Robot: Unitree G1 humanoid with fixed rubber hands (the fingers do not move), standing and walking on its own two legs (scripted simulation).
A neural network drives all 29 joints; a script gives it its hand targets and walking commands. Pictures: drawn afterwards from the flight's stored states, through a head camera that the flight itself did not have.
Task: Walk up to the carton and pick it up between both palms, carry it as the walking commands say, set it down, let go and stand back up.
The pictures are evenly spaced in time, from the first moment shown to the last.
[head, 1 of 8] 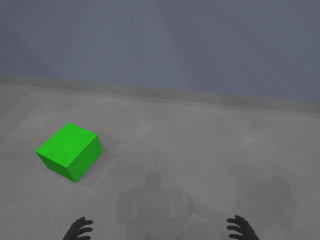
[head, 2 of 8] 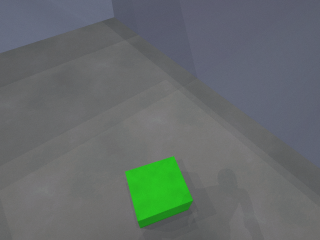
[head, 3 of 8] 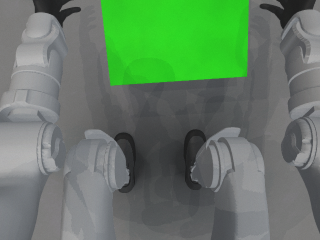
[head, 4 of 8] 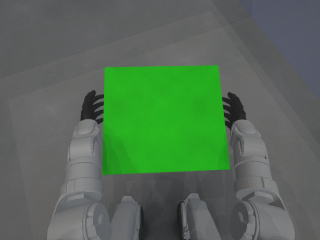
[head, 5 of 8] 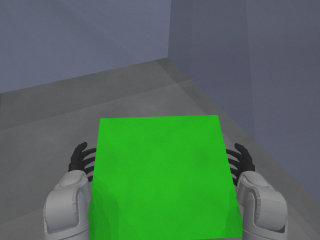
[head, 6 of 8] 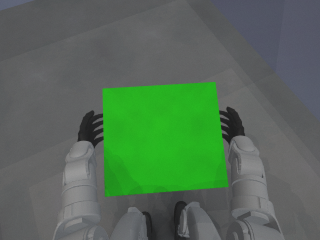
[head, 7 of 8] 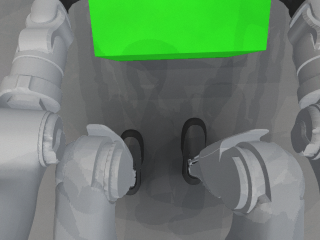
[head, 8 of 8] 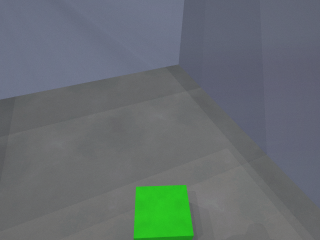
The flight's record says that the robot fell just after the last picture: no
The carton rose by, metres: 0.69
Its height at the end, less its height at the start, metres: +0.00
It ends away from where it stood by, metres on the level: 0.49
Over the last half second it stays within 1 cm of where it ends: yes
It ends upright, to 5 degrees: yes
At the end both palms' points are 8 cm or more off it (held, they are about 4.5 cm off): yes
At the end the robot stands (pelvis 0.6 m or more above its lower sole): yes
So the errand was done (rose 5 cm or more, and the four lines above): yes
